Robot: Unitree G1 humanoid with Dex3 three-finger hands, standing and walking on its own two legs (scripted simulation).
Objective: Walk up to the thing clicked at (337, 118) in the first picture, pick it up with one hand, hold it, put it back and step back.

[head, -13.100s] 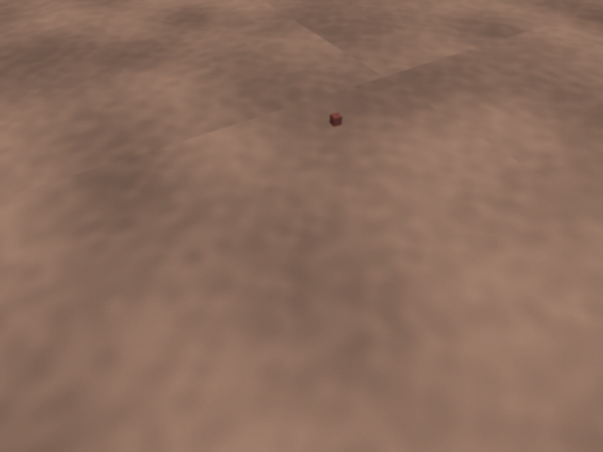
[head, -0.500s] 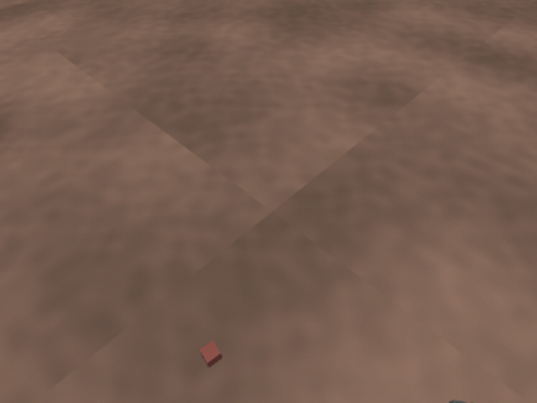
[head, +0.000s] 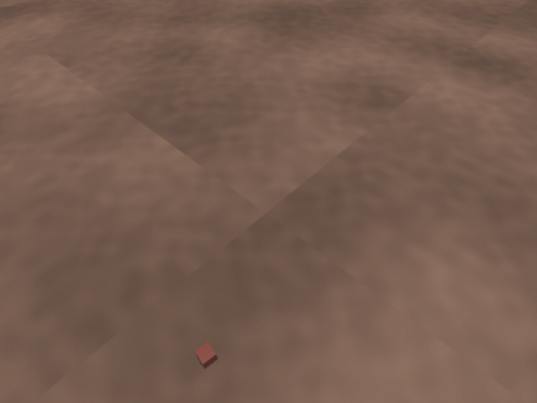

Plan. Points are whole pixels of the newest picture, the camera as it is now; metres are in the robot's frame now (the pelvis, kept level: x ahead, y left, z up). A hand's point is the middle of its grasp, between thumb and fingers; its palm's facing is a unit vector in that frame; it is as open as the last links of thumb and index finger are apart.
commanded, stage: walk up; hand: left
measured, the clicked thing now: (206, 355) +0.41 +0.24 -0.75
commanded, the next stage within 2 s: stand in 0.42 s
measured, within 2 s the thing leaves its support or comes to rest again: neither
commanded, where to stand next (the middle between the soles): +0.05 -0.01 m, yaw +3 degrees
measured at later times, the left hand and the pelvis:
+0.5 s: hand out of the picture +0.07 +0.25 -0.16, palm faces +0.00 -0.95 -0.32, open 7.4 cm; pelvis -0.01 +0.00 +0.00, yaw +0 degrees
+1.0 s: hand out of the picture +0.05 +0.27 -0.15, palm faces -0.02 -0.94 -0.34, open 7.4 cm; pelvis -0.02 +0.02 +0.00, yaw +1 degrees
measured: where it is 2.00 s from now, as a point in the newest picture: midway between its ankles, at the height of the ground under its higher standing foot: outside the picture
